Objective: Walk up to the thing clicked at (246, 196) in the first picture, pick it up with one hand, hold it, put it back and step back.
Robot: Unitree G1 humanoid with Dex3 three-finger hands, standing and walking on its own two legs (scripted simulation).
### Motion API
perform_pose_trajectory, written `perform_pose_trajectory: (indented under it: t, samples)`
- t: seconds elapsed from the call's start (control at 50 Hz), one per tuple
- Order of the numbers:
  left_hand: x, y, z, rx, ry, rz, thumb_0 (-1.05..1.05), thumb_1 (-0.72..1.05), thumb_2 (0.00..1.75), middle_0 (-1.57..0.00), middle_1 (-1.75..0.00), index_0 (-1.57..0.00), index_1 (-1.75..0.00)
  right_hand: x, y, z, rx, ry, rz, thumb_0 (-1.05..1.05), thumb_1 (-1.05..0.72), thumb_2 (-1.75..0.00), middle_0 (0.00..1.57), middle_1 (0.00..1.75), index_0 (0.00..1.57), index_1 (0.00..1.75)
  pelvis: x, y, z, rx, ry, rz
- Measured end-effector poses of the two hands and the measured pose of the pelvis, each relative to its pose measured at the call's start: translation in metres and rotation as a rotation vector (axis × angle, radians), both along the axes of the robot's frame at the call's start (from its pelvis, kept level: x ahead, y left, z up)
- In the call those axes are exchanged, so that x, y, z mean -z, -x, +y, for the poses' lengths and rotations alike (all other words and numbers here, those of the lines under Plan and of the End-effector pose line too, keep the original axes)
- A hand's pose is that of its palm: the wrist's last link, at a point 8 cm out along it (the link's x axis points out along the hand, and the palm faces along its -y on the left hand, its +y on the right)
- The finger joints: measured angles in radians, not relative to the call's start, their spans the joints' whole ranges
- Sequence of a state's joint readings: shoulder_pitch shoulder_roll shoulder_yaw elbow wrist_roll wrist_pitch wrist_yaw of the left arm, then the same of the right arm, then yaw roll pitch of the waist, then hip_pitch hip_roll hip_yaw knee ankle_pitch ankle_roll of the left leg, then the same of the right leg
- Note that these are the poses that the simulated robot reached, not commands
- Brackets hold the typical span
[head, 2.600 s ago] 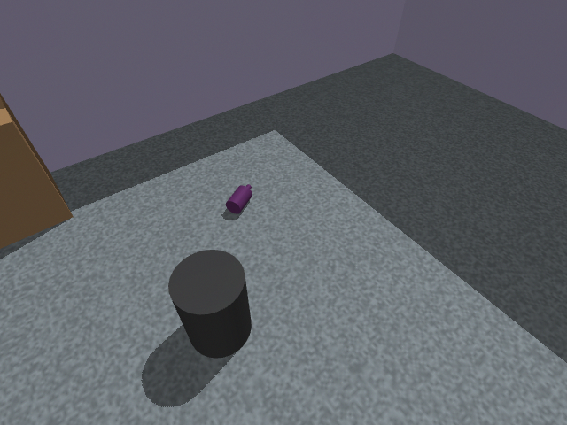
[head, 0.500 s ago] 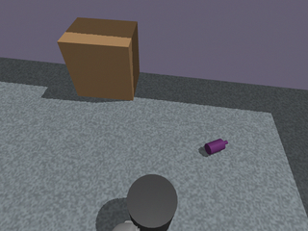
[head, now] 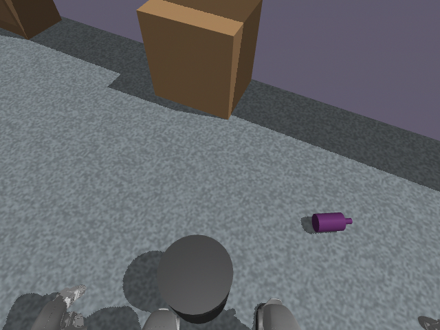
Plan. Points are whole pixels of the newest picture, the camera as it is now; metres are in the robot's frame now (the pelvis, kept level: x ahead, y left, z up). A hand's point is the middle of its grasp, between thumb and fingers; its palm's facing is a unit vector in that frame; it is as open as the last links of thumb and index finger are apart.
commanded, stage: walk up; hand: left
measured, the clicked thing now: (333, 221) +0.62 -0.51 -0.70
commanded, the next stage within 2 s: none
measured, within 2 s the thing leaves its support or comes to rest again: neither
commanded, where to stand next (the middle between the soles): +0.29 -0.80 m, yaw +7 degrees
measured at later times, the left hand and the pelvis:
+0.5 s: hand out of the picture -0.01 +0.19 -0.15, palm faces +0.08 -0.93 -0.37, open 7.4 cm; pelvis -0.01 -0.12 -0.01, yaw +3 degrees
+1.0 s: hand out of the picture +0.14 +0.06 -0.14, palm faces -0.07 -0.95 -0.31, open 7.4 cm; pelvis +0.04 -0.23 +0.02, yaw +1 degrees
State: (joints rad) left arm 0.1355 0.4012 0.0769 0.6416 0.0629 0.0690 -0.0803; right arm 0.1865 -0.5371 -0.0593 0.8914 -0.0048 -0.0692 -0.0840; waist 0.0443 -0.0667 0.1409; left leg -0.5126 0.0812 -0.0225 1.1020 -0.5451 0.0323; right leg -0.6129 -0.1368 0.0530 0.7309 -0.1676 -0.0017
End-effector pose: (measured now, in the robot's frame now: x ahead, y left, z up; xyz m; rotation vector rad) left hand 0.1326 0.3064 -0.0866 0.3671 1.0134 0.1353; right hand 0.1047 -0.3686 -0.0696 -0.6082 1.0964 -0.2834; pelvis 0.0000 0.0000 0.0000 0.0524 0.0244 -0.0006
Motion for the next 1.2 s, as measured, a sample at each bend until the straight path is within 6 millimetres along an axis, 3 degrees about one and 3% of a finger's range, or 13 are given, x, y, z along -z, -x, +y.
perform_pose_trajectory:
  t: [0.08,0.18,0.28,0.36,0.52,0.6,0.68,0.76,0.84,0.94,1.06,1.14,1.2]
  samples:
    - [0.003,0.068,0.013,-0.104,0.012,0.091,0.00,0.90,0.90,-0.21,-0.30,-0.21,-0.30,-0.012,-0.006,0.010,-0.073,-0.008,-0.060,0.00,-0.90,-0.90,0.20,0.30,0.21,0.30,-0.004,0.010,0.002,-0.040,0.028,0.001]
    - [0.010,0.135,0.024,-0.218,0.002,0.170,0.01,0.90,0.90,-0.20,-0.30,-0.21,-0.30,-0.027,0.030,0.015,-0.071,-0.008,-0.015,0.00,-0.90,-0.90,0.20,0.30,0.21,0.30,-0.014,0.015,-0.013,-0.075,0.044,-0.043]
    - [0.015,0.173,0.011,-0.261,0.032,0.239,0.01,0.90,0.90,-0.20,-0.30,-0.20,-0.30,-0.043,0.055,-0.010,-0.045,0.016,0.036,0.00,-0.89,-0.90,0.21,0.30,0.21,0.30,-0.022,0.016,-0.037,-0.070,0.058,-0.079]
    - [0.017,0.182,-0.014,-0.265,0.047,0.281,0.01,0.90,0.90,-0.20,-0.30,-0.20,-0.30,-0.045,0.055,-0.043,-0.028,0.038,0.031,0.00,-0.89,-0.90,0.21,0.30,0.21,0.30,-0.020,0.016,-0.059,-0.062,0.052,-0.082]
    - [0.022,0.145,-0.079,-0.230,-0.009,0.198,0.01,0.90,0.90,-0.20,-0.30,-0.21,-0.30,-0.009,0.023,-0.124,-0.021,0.059,0.003,0.00,-0.89,-0.90,0.20,0.30,0.21,0.30,0.008,0.010,-0.121,-0.063,0.071,-0.065]
    - [0.012,0.130,-0.115,-0.226,0.029,0.147,0.01,0.90,0.90,-0.20,-0.30,-0.21,-0.30,-0.003,0.011,-0.121,-0.022,-0.006,0.019,0.00,-0.90,-0.90,0.20,0.30,0.21,0.30,-0.004,0.006,-0.135,-0.084,0.074,-0.063]
    - [0.008,0.112,-0.134,-0.204,0.052,0.131,0.01,0.90,0.90,-0.21,-0.30,-0.21,-0.30,-0.007,0.009,-0.111,-0.058,-0.061,0.028,0.00,-0.90,-0.90,0.20,0.30,0.21,0.30,-0.014,-0.004,-0.146,-0.093,0.069,-0.052]
    - [0.021,0.082,-0.142,-0.170,0.051,0.119,0.01,0.90,0.90,-0.21,-0.30,-0.21,-0.30,-0.006,0.029,-0.119,-0.049,-0.044,0.050,0.00,-0.90,-0.90,0.20,0.30,0.21,0.30,-0.006,-0.014,-0.156,-0.097,0.063,-0.044]
    - [0.024,0.050,-0.160,-0.117,0.056,0.128,0.01,0.90,0.90,-0.20,-0.30,-0.21,-0.30,-0.020,0.058,-0.142,0.053,-0.015,0.097,0.00,-0.89,-0.90,0.21,0.30,0.21,0.30,-0.013,-0.023,-0.176,-0.078,0.041,-0.046]
    - [0.019,0.016,-0.184,-0.066,0.058,0.130,0.01,0.90,0.90,-0.20,-0.30,-0.21,-0.30,-0.042,0.078,-0.184,0.117,0.033,0.138,0.00,-0.89,-0.90,0.21,0.30,0.21,0.30,-0.020,-0.034,-0.204,-0.046,0.045,-0.042]
    - [0.017,-0.022,-0.222,-0.028,0.033,0.146,0.01,0.90,0.90,-0.20,-0.30,-0.21,-0.30,-0.054,0.078,-0.248,0.146,0.079,0.144,0.00,-0.89,-0.90,0.21,0.30,0.21,0.30,-0.018,-0.049,-0.251,-0.007,0.046,-0.033]
    - [0.015,-0.055,-0.262,-0.006,0.016,0.116,0.01,0.90,0.90,-0.20,-0.30,-0.20,-0.30,-0.045,0.068,-0.302,0.150,0.091,0.151,0.00,-0.89,-0.90,0.21,0.30,0.21,0.30,-0.009,-0.063,-0.294,0.013,0.037,-0.021]
    - [0.017,-0.075,-0.297,-0.001,-0.007,0.060,0.01,0.90,0.90,-0.20,-0.30,-0.20,-0.30,-0.024,0.053,-0.346,0.148,0.098,0.166,0.00,-0.89,-0.90,0.21,0.30,0.21,0.30,0.006,-0.074,-0.329,0.015,0.053,-0.024]
